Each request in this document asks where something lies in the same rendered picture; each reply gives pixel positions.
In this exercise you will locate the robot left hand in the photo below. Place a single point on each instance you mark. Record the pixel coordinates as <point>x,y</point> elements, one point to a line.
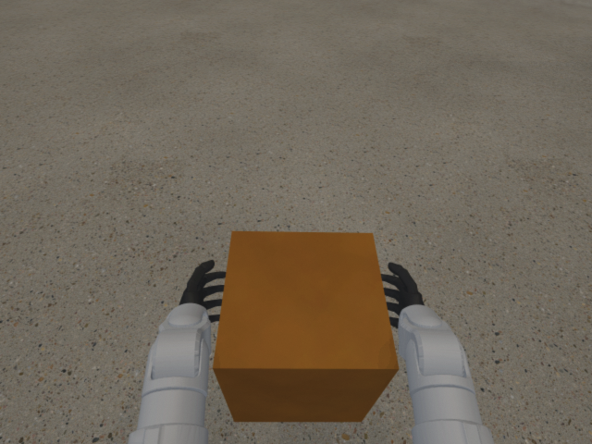
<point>195,291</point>

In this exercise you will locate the robot right forearm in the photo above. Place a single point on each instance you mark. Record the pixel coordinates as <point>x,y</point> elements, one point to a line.
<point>441,386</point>

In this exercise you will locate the robot right hand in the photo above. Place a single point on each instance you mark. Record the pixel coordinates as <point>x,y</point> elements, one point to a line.
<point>407,293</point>

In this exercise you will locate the robot left forearm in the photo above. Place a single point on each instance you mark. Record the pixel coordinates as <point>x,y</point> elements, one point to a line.
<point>176,380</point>

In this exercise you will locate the carton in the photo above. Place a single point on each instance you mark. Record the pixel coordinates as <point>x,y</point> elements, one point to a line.
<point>304,332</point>

